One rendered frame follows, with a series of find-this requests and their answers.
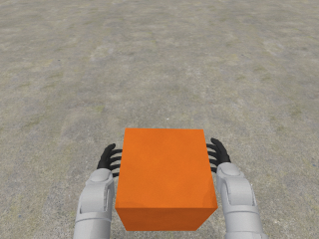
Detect carton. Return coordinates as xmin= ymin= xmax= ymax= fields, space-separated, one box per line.
xmin=115 ymin=127 xmax=218 ymax=231

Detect robot right forearm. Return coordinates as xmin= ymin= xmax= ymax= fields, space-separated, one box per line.
xmin=216 ymin=162 xmax=269 ymax=239

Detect left robot hand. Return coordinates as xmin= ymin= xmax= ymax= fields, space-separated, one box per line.
xmin=97 ymin=143 xmax=123 ymax=177

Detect right robot hand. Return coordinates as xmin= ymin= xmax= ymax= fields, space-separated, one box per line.
xmin=206 ymin=137 xmax=231 ymax=173

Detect robot left forearm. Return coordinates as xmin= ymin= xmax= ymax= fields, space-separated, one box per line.
xmin=73 ymin=168 xmax=115 ymax=239

